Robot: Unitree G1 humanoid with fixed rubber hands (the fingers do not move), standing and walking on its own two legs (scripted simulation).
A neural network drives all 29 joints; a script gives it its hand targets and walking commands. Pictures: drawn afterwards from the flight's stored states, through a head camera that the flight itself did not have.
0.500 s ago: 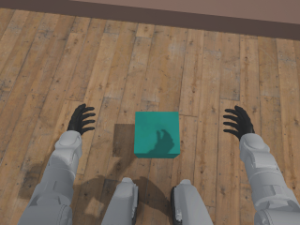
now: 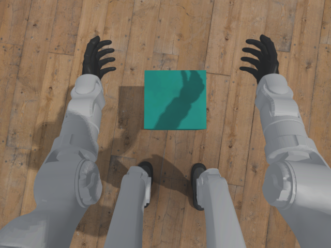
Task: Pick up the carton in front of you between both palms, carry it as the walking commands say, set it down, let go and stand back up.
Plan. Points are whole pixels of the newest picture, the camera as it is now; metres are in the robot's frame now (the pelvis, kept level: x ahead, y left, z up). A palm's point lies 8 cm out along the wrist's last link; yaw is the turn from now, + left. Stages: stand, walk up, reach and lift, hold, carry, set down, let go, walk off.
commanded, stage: reach and lift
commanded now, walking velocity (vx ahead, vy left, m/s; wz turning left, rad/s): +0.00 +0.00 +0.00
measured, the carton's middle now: (174, 104) +0.47 +0.00 -0.48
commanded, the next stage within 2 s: none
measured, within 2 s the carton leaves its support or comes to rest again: leaves its support in 1.50 s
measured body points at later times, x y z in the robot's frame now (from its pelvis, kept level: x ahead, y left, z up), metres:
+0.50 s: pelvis -0.04 +0.00 -0.19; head +0.31 +0.00 +0.09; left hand +0.48 +0.20 -0.36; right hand +0.49 -0.19 -0.36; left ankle +0.08 +0.13 -0.57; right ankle +0.08 -0.13 -0.57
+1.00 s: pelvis -0.04 +0.00 -0.24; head +0.32 +0.00 +0.03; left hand +0.49 +0.18 -0.42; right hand +0.48 -0.18 -0.42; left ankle +0.08 +0.13 -0.57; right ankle +0.08 -0.12 -0.57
